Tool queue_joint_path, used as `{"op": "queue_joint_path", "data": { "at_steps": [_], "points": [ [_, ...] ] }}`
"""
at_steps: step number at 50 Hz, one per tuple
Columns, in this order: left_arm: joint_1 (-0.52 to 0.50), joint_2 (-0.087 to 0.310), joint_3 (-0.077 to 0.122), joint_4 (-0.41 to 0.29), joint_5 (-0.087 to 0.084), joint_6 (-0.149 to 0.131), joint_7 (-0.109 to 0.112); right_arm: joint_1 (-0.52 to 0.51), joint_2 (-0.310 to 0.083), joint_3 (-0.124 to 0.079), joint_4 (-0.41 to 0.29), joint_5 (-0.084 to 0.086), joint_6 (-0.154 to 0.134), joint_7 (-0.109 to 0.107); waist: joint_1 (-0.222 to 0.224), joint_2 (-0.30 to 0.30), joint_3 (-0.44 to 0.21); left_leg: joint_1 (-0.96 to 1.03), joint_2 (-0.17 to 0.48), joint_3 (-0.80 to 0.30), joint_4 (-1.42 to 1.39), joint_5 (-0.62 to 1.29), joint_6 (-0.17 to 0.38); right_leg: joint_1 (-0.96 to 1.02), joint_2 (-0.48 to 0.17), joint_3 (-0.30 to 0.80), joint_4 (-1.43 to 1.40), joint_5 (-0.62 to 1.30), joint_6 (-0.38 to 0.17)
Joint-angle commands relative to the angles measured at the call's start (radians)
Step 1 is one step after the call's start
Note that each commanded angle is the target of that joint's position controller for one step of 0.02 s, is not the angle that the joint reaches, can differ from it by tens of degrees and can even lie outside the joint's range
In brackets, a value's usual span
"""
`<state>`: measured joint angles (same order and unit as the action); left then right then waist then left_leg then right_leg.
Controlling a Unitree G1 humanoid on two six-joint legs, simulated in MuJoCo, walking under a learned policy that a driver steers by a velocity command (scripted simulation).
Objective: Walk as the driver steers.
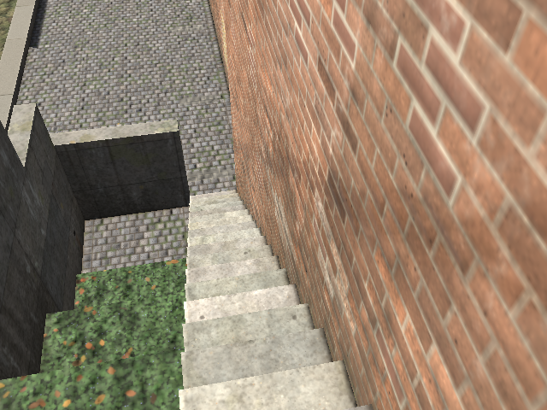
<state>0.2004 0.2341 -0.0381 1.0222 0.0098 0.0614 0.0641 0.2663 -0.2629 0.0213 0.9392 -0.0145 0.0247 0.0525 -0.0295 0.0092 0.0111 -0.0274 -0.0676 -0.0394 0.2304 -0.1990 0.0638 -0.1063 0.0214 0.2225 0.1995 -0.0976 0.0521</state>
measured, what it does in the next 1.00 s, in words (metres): walks ahead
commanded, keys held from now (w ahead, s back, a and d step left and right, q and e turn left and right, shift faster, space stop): shift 0.08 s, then w+shift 0.92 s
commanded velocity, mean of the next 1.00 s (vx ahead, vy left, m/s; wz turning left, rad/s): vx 0.69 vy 0.00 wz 0.00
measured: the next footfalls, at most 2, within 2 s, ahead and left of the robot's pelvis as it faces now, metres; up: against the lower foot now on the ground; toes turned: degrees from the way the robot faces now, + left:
left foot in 1.08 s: +0.24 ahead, +0.13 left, -0.19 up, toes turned +1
right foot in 1.48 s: +0.51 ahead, -0.19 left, -0.39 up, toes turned +0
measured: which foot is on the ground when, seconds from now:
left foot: down 0.00-0.66, up 0.68-1.00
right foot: down 0.00-1.00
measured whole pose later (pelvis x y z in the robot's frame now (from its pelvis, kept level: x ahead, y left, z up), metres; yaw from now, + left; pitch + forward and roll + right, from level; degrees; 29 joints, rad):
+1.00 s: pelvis +0.18 -0.04 -0.11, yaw +1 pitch +1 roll +1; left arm 0.31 0.26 -0.01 0.94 -0.06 -0.06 0.09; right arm 0.09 -0.25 0.00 0.63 -0.01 0.01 0.02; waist 0.09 0.06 0.03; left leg -0.31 0.02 -0.14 0.47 0.26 -0.05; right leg -0.22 0.09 0.12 1.10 -0.88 -0.06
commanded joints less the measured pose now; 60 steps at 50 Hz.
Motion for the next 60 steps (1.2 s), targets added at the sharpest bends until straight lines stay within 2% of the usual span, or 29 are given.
{"op": "queue_joint_path", "data": {
  "at_steps": [1, 4, 9, 13, 15, 17, 21, 27, 29, 32, 35, 37, 40, 41, 43, 45, 46, 48, 49, 51, 52, 53, 54, 55, 56, 57, 58, 59, 60],
  "points": [
    [0.031, 0.109, 0.020, -0.027, -0.005, -0.003, 0.004, 0.042, -0.120, -0.028, -0.032, 0.001, -0.007, 0.000, 0.001, -0.021, -0.027, 0.010, 0.109, -0.099, -0.015, 0.201, -0.069, 0.000, -0.048, 0.043, -0.008, 0.147, -0.047],
    [-0.002, 0.095, 0.011, -0.026, 0.004, 0.004, 0.006, 0.025, -0.113, -0.022, -0.039, 0.004, -0.011, -0.001, 0.001, 0.001, 0.009, -0.019, 0.106, -0.104, -0.025, 0.222, -0.070, -0.005, -0.051, 0.044, 0.003, 0.170, -0.042],
    [-0.050, 0.103, 0.016, -0.096, -0.013, -0.017, 0.015, -0.031, -0.175, -0.048, -0.112, 0.022, -0.023, -0.032, -0.003, 0.079, 0.044, -0.059, 0.158, -0.221, -0.114, -0.462, 0.011, -0.163, 0.018, -0.053, 0.117, -0.202, -0.076],
    [-0.137, 0.080, 0.006, -0.179, -0.005, -0.075, -0.006, -0.011, -0.154, -0.049, -0.183, 0.031, -0.054, -0.047, -0.028, 0.055, 0.089, -0.009, 0.190, -0.261, -0.053, -0.308, 0.053, -0.261, -0.009, -0.088, 0.205, -0.090, -0.105],
    [-0.114, 0.088, 0.006, -0.198, -0.020, -0.096, -0.021, 0.008, -0.147, -0.049, -0.208, 0.033, -0.078, -0.043, -0.021, 0.030, 0.067, 0.028, 0.174, -0.225, 0.006, -0.171, 0.045, -0.227, -0.025, -0.078, 0.222, -0.004, -0.112],
    [-0.075, 0.118, 0.011, -0.193, -0.015, -0.097, -0.014, 0.048, -0.134, -0.044, -0.229, 0.023, -0.076, -0.032, -0.016, -0.017, 0.010, 0.053, 0.142, -0.170, 0.081, 0.025, 0.023, -0.148, -0.039, -0.072, 0.264, 0.086, -0.100],
    [-0.070, 0.140, 0.009, -0.211, -0.016, -0.096, -0.028, 0.016, -0.102, -0.030, -0.285, 0.016, -0.057, -0.036, -0.004, 0.028, -0.039, 0.092, 0.107, -0.112, 0.186, 0.280, -0.021, -0.064, -0.063, -0.035, 0.336, 0.270, -0.146],
    [-0.088, 0.160, 0.020, -0.252, -0.021, -0.111, -0.058, -0.020, -0.133, -0.034, -0.335, -0.008, -0.034, -0.050, 0.014, -0.029, -0.081, 0.071, 0.089, -0.100, 0.288, 0.389, -0.049, 0.011, -0.060, -0.017, 0.416, 0.572, -0.190],
    [-0.023, 0.185, 0.028, -0.226, -0.030, -0.112, -0.050, -0.077, -0.117, -0.024, -0.363, -0.010, -0.033, -0.073, 0.046, -0.077, -0.117, 0.043, 0.094, -0.118, 0.289, 0.301, -0.062, 0.098, -0.102, 0.024, 0.331, 0.662, -0.192],
    [0.041, 0.213, 0.042, -0.207, -0.028, -0.099, -0.039, -0.139, -0.103, -0.017, -0.373, -0.014, -0.043, -0.093, 0.089, -0.097, -0.051, -0.133, 0.065, -0.104, 0.371, 0.178, -0.096, 0.206, -0.158, 0.083, 0.303, 0.818, -0.220],
    [0.142, 0.214, 0.045, -0.144, -0.030, -0.114, -0.049, -0.193, -0.054, -0.012, -0.398, 0.001, -0.062, -0.096, 0.106, -0.140, -0.013, -0.388, -0.005, -0.107, 0.559, -0.328, -0.143, 0.321, -0.250, 0.200, 0.272, 0.916, -0.300],
    [0.124, 0.238, 0.054, -0.116, -0.040, -0.101, -0.036, -0.213, -0.041, -0.011, -0.400, 0.018, -0.064, -0.090, 0.073, -0.060, 0.016, -0.461, 0.001, -0.122, 0.577, -0.308, -0.154, 0.316, -0.278, 0.190, 0.298, 0.966, -0.284],
    [0.043, 0.226, 0.047, -0.142, -0.029, -0.086, 0.021, -0.221, -0.010, 0.002, -0.387, 0.012, -0.078, -0.047, 0.050, -0.043, -0.041, -0.241, 0.043, -0.075, 0.443, 0.051, -0.129, 0.141, -0.249, 0.107, 0.303, 0.736, -0.202],
    [-0.007, 0.212, 0.042, -0.154, -0.029, -0.094, 0.031, -0.186, -0.040, -0.019, -0.364, 0.028, -0.071, -0.037, 0.023, -0.057, -0.039, -0.171, 0.051, -0.095, 0.363, 0.221, -0.114, 0.020, -0.178, 0.050, 0.414, 0.522, -0.172],
    [-0.039, 0.161, 0.035, -0.187, -0.052, -0.116, 0.070, -0.195, -0.070, -0.036, -0.353, 0.024, -0.058, -0.010, 0.038, -0.040, 0.015, -0.207, 0.088, -0.137, 0.335, 0.449, -0.090, -0.122, -0.203, 0.089, 0.490, 0.224, -0.165],
    [0.009, 0.115, 0.032, -0.140, -0.068, -0.131, 0.085, -0.154, 0.018, -0.014, -0.336, -0.031, -0.036, 0.003, 0.041, -0.079, 0.058, -0.155, 0.081, -0.139, 0.278, 0.749, -0.100, -0.275, -0.097, 0.032, 0.659, 0.128, -0.152],
    [0.013, 0.094, 0.029, -0.145, -0.070, -0.134, 0.086, -0.152, 0.016, -0.012, -0.337, -0.039, -0.027, 0.005, 0.060, -0.084, 0.041, -0.167, 0.072, -0.120, 0.269, 0.737, -0.103, -0.262, -0.083, 0.016, 0.700, 0.140, -0.149],
    [0.093, 0.082, 0.033, -0.113, -0.071, -0.148, 0.025, -0.227, 0.023, -0.020, -0.368, 0.009, -0.020, -0.030, 0.115, -0.066, 0.017, -0.199, 0.067, -0.067, 0.256, 0.522, -0.119, -0.275, -0.078, 0.031, 0.782, 0.085, -0.211],
    [0.088, 0.116, 0.045, -0.118, -0.070, -0.141, -0.001, -0.259, 0.020, -0.019, -0.387, 0.011, -0.019, -0.044, 0.124, -0.089, 0.039, -0.220, 0.061, -0.047, 0.247, 0.398, -0.120, -0.286, -0.092, 0.060, 0.812, 0.133, -0.226],
    [0.090, 0.145, 0.061, -0.125, -0.076, -0.128, -0.036, -0.237, 0.028, -0.014, -0.381, 0.006, -0.025, -0.055, 0.124, -0.115, 0.057, -0.166, 0.054, -0.001, 0.174, 0.283, -0.098, -0.325, -0.104, 0.066, 0.910, 0.242, -0.245],
    [0.097, 0.143, 0.067, -0.134, -0.052, -0.115, -0.050, -0.136, -0.008, -0.034, -0.350, 0.023, -0.028, -0.056, 0.094, -0.087, 0.006, -0.034, 0.027, 0.060, 0.135, 0.315, -0.093, -0.353, -0.070, 0.017, 0.982, 0.326, -0.239],
    [0.110, 0.155, 0.066, -0.131, -0.052, -0.111, -0.055, 0.010, -0.048, -0.053, -0.318, 0.022, -0.021, -0.060, 0.027, -0.100, -0.034, 0.145, 0.038, 0.089, 0.096, 0.300, -0.049, -0.428, -0.069, -0.003, 1.165, 0.453, -0.222],
    [0.086, 0.148, 0.072, -0.111, -0.037, -0.126, -0.062, 0.276, -0.104, -0.089, -0.238, 0.018, -0.009, -0.072, -0.121, 0.015, -0.051, 0.386, 0.123, 0.058, 0.064, 0.473, 0.040, -0.691, -0.007, -0.039, 1.609, 0.120, -0.179],
    [0.057, 0.023, 0.032, -0.173, 0.002, -0.139, -0.060, 0.404, -0.127, -0.056, -0.188, -0.053, -0.032, -0.057, -0.132, 0.236, -0.033, 0.612, 0.340, -0.165, 0.372, 1.200, 0.154, -1.132, 0.191, -0.050, 2.173, -0.844, -0.090],
    [0.088, 0.089, 0.034, -0.200, -0.050, -0.166, -0.039, 0.360, -0.146, -0.062, -0.182, -0.067, -0.048, -0.022, -0.073, 0.152, -0.124, 0.608, 0.447, -0.241, 0.466, 1.178, 0.257, -1.198, 0.077, -0.021, 2.139, -0.732, -0.052],
    [0.097, 0.076, 0.023, -0.240, -0.084, -0.174, -0.031, 0.333, -0.200, -0.087, -0.153, -0.025, -0.047, -0.017, -0.033, 0.157, -0.166, 0.510, 0.519, -0.336, 0.384, 0.779, 0.345, -1.191, -0.004, 0.035, 2.003, -0.674, -0.013],
    [0.082, 0.025, 0.001, -0.259, -0.093, -0.166, -0.020, 0.272, -0.212, -0.104, -0.112, 0.020, -0.052, -0.025, 0.008, 0.142, -0.092, 0.280, 0.557, -0.435, 0.223, 0.327, 0.369, -1.185, -0.095, 0.013, 1.900, -0.662, -0.017],
    [0.057, 0.048, 0.013, -0.237, -0.086, -0.130, -0.009, 0.197, -0.095, -0.069, -0.119, 0.004, -0.077, -0.024, 0.041, -0.005, 0.052, 0.071, 0.513, -0.405, 0.164, 0.055, 0.306, -1.193, -0.126, 0.072, 1.744, -0.482, -0.023],
    [0.065, 0.046, 0.016, -0.223, -0.065, -0.103, -0.003, 0.106, -0.066, -0.050, -0.124, -0.014, -0.086, -0.022, 0.093, -0.039, 0.118, -0.130, 0.480, -0.411, 0.157, 0.052, 0.291, -1.119, -0.144, 0.011, 1.676, -0.354, -0.011]
  ]
}}
Over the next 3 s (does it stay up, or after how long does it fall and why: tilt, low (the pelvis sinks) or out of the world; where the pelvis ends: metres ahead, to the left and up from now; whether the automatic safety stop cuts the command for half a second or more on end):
stays up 0.77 0.08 -0.58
